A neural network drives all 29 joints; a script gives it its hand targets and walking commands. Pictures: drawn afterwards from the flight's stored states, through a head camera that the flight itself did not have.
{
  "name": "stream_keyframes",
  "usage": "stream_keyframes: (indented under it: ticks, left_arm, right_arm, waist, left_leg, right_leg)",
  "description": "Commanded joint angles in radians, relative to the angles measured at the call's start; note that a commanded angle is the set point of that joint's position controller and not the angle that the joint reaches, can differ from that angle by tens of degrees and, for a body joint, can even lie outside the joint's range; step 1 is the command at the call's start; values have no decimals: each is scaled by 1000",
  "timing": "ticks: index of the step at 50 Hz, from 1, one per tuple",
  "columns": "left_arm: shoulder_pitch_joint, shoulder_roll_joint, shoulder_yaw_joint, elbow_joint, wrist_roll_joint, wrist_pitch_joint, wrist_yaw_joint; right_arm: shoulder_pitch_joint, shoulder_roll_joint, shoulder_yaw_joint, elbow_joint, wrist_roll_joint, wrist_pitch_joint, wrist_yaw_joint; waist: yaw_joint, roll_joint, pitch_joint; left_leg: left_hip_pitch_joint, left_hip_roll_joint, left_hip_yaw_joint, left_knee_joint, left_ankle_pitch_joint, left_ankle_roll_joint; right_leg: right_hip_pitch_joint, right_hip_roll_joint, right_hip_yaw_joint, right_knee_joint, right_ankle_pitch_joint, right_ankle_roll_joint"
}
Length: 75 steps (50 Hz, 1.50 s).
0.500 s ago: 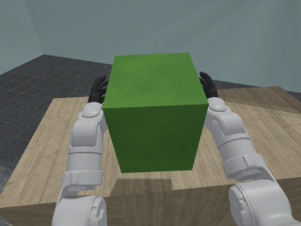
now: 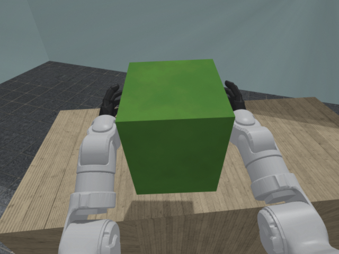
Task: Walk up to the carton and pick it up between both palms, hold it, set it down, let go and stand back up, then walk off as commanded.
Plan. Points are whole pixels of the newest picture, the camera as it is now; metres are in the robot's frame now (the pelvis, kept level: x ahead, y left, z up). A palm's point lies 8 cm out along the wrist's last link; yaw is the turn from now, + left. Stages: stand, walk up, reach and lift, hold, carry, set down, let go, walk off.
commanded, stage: hold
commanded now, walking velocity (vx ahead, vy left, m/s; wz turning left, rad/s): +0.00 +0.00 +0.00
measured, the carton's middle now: (173, 128) +0.39 +0.01 +0.16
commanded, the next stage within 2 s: set down in 1.56 s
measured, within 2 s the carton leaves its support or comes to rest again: neither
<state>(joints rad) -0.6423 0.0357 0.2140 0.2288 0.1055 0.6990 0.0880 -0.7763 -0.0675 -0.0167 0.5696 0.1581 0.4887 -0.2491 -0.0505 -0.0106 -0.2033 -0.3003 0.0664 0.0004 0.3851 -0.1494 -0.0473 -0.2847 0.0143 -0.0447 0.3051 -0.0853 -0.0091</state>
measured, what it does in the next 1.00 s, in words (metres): stands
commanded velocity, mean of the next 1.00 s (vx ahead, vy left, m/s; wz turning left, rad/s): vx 0.00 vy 0.00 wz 0.00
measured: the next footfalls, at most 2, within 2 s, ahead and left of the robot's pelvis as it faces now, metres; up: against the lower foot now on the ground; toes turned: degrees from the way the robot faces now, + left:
none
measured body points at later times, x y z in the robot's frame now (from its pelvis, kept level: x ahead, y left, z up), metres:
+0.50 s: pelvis +0.00 +0.00 +0.00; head -0.05 +0.02 +0.45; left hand +0.39 +0.16 +0.20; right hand +0.40 -0.14 +0.20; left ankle +0.03 +0.14 -0.75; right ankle +0.04 -0.11 -0.75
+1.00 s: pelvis +0.00 +0.00 +0.00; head -0.05 +0.02 +0.45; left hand +0.39 +0.16 +0.20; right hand +0.40 -0.14 +0.20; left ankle +0.03 +0.14 -0.75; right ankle +0.04 -0.11 -0.75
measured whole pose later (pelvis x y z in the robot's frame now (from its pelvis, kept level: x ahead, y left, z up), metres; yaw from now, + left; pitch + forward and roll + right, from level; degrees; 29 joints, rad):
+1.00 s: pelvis +0.00 +0.00 +0.00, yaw +0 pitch +4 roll -1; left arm -0.64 0.04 0.21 0.23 0.11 0.70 0.09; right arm -0.78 -0.07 -0.02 0.57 0.16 0.49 -0.25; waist -0.05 -0.01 -0.20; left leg -0.30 0.07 0.00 0.39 -0.15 -0.05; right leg -0.28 0.01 -0.04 0.31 -0.09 -0.01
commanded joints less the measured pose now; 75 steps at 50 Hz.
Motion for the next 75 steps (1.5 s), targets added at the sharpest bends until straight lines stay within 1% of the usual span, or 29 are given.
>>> stream_keyframes:
  ticks: [1, 2, 5, 9, 11, 12, 16, 17, 19, 21, 22, 27, 29, 31, 34, 35, 37, 39, 40, 42, 52, 55, 57, 58, 61, 64, 66, 71, 75]
  left_arm:
    - [-866, -693, -475, -238, -72, -57, -158]
    - [-850, -717, -496, -222, -97, -52, -162]
    - [-848, -683, -467, -220, -65, -51, -159]
    - [-855, -678, -445, -177, -54, -43, -168]
    - [-858, -689, -432, -163, -54, -51, -168]
    - [-864, -684, -449, -211, -53, -53, -164]
    - [-822, -674, -443, -163, -49, -45, -171]
    - [-839, -690, -447, -183, -42, -50, -166]
    - [-848, -697, -484, -257, -58, -51, -159]
    - [-804, -672, -450, -235, -58, -46, -164]
    - [-818, -680, -462, -215, -58, -44, -165]
    - [-811, -698, -458, -183, -70, -51, -159]
    - [-832, -693, -466, -219, -60, -49, -161]
    - [-864, -693, -477, -218, -92, -59, -159]
    - [-889, -675, -445, -173, -65, -54, -163]
    - [-888, -683, -461, -205, -63, -51, -161]
    - [-838, -680, -448, -196, -65, -51, -158]
    - [-873, -673, -481, -217, -72, -56, -159]
    - [-832, -684, -478, -239, -76, -55, -161]
    - [-884, -696, -501, -289, -101, -63, -152]
    - [-854, -695, -475, -203, -83, -53, -163]
    - [-830, -685, -476, -173, -63, -41, -162]
    - [-838, -690, -456, -213, -69, -44, -164]
    - [-803, -682, -450, -156, -50, -39, -170]
    - [-865, -707, -504, -217, -96, -53, -166]
    - [-809, -703, -483, -217, -82, -50, -166]
    - [-823, -706, -496, -249, -71, -44, -157]
    - [-831, -706, -498, -194, -75, -41, -157]
    - [-835, -695, -451, -203, -69, -51, -158]
  right_arm:
    - [-801, 702, 370, -345, 241, -62, 119]
    - [-850, 712, 372, -411, 248, -72, 117]
    - [-823, 695, 388, -364, 254, -63, 115]
    - [-796, 689, 328, -287, 224, -48, 115]
    - [-843, 700, 332, -325, 215, -63, 122]
    - [-799, 704, 343, -324, 235, -67, 125]
    - [-830, 694, 339, -330, 216, -61, 121]
    - [-851, 705, 363, -360, 244, -71, 122]
    - [-793, 696, 364, -346, 253, -63, 122]
    - [-811, 690, 381, -389, 259, -62, 118]
    - [-804, 679, 363, -363, 252, -60, 116]
    - [-851, 713, 379, -396, 249, -64, 111]
    - [-835, 699, 363, -373, 247, -66, 114]
    - [-842, 713, 368, -387, 228, -65, 117]
    - [-828, 701, 330, -298, 207, -63, 124]
    - [-806, 707, 329, -292, 225, -61, 127]
    - [-854, 700, 354, -370, 240, -69, 121]
    - [-807, 693, 355, -334, 238, -62, 117]
    - [-788, 712, 383, -361, 251, -62, 113]
    - [-833, 719, 377, -400, 263, -67, 117]
    - [-836, 718, 375, -385, 233, -62, 113]
    - [-859, 687, 350, -382, 232, -57, 111]
    - [-834, 709, 367, -377, 248, -56, 112]
    - [-791, 695, 358, -346, 234, -48, 110]
    - [-854, 711, 349, -396, 232, -67, 110]
    - [-811, 719, 396, -418, 255, -59, 110]
    - [-827, 699, 390, -427, 270, -60, 110]
    - [-828, 686, 364, -395, 240, -60, 109]
    - [-849, 722, 378, -391, 250, -63, 117]
  waist:
    - [-41, 84, -384]
    - [-41, 63, -419]
    - [-27, 63, -384]
    - [-54, 60, -308]
    - [-38, 33, -328]
    - [-32, 72, -379]
    - [-45, 39, -328]
    - [-25, 63, -367]
    - [-45, 95, -397]
    - [-22, 50, -395]
    - [-45, 73, -371]
    - [-31, 30, -383]
    - [-37, 75, -387]
    - [-36, 30, -377]
    - [-36, 47, -346]
    - [-49, 83, -352]
    - [-24, 58, -396]
    - [-54, 66, -382]
    - [-42, 50, -405]
    - [-45, 84, -441]
    - [-35, 55, -387]
    - [-55, 62, -341]
    - [-36, 50, -381]
    - [-44, 53, -329]
    - [-59, 81, -414]
    - [-42, 56, -405]
    - [-39, 89, -417]
    - [-51, 67, -363]
    - [-18, 42, -390]
  left_leg:
    - [208, -145, -33, -56, 94, 28]
    - [234, -140, -35, -52, 102, 28]
    - [215, -143, -30, -52, 99, 27]
    - [199, -139, -30, -75, 24, 33]
    - [195, -141, -29, -77, 6, 42]
    - [214, -140, -24, -58, 55, 28]
    - [183, -141, -27, -76, 35, 37]
    - [195, -145, -26, -64, 66, 32]
    - [236, -140, -38, -52, 131, 14]
    - [220, -144, -33, -53, 126, 32]
    - [199, -143, -34, -59, 96, 24]
    - [206, -145, -29, -54, 94, 37]
    - [210, -143, -28, -63, 70, 26]
    - [201, -142, -32, -69, 40, 34]
    - [198, -138, -22, -75, -11, 40]
    - [198, -142, -22, -72, 24, 24]
    - [206, -142, -24, -56, 72, 34]
    - [201, -146, -31, -60, 60, 27]
    - [219, -146, -32, -47, 131, 29]
    - [226, -144, -33, -47, 122, 19]
    - [205, -142, -34, -56, 57, 34]
    - [183, -148, -30, -69, 38, 30]
    - [195, -141, -30, -61, 77, 38]
    - [196, -148, -29, -67, 38, 35]
    - [208, -146, -27, -53, 69, 26]
    - [198, -147, -35, -47, 111, 32]
    - [225, -145, -39, -40, 133, 22]
    - [214, -144, -33, -51, 81, 24]
    - [203, -141, -23, -58, 82, 36]
  right_leg:
    - [395, 34, 10, 0, 110, 86]
    - [392, 35, 4, -1, 126, 86]
    - [399, 42, 7, -3, 119, 86]
    - [364, 29, 8, -17, 55, 86]
    - [356, 29, 3, -23, 13, 84]
    - [385, 33, 3, -7, 74, 81]
    - [384, 26, 8, -17, 68, 87]
    - [399, 30, 5, -13, 75, 85]
    - [405, 39, 0, 7, 140, 79]
    - [419, 32, 12, -1, 161, 92]
    - [417, 32, 2, 1, 131, 89]
    - [412, 39, 7, -7, 139, 91]
    - [396, 34, -1, -6, 89, 88]
    - [371, 39, 0, -12, 49, 89]
    - [340, 32, 2, -26, -3, 84]
    - [375, 33, -1, -14, 40, 78]
    - [384, 32, 1, -8, 85, 92]
    - [398, 36, 8, -8, 97, 83]
    - [429, 38, 8, -1, 173, 82]
    - [399, 37, 3, 7, 141, 86]
    - [386, 31, 14, -8, 94, 86]
    - [389, 27, 2, -20, 85, 91]
    - [394, 36, 6, -3, 112, 93]
    - [383, 33, 10, -15, 83, 93]
    - [396, 33, 6, -5, 102, 87]
    - [442, 36, 12, 4, 169, 87]
    - [411, 36, 6, 9, 164, 90]
    - [375, 41, 3, -16, 88, 82]
    - [391, 34, 7, -13, 97, 92]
